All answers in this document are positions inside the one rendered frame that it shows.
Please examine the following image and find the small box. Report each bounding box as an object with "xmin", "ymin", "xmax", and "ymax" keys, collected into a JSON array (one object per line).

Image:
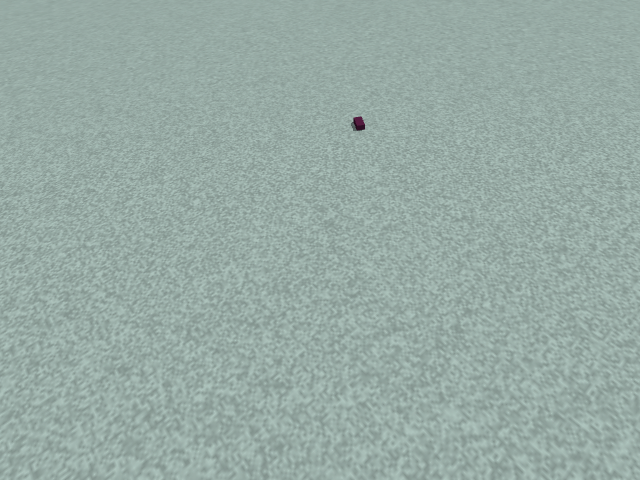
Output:
[{"xmin": 353, "ymin": 117, "xmax": 365, "ymax": 130}]

